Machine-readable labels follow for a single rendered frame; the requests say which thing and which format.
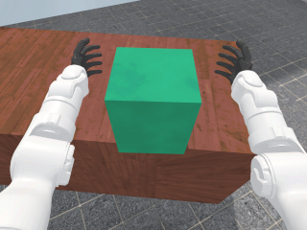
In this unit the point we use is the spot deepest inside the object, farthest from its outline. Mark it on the carton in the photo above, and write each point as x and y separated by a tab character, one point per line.
153	99

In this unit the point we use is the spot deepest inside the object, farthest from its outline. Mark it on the right robot upper arm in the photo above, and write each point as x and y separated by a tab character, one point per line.
281	178

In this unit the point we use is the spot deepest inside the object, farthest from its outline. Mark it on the right robot hand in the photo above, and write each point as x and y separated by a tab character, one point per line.
242	61

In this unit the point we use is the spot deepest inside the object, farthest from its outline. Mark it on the left robot hand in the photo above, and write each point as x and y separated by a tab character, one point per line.
80	58

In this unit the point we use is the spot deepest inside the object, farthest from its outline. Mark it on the pedestal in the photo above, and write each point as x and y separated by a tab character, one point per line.
217	159

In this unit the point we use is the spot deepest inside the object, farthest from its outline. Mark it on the robot left forearm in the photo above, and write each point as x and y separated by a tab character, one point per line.
59	111

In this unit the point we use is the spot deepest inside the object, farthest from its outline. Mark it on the left robot upper arm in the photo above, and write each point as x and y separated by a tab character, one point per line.
42	165

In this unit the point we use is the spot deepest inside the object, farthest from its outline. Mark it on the robot right forearm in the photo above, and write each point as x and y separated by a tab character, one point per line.
267	129

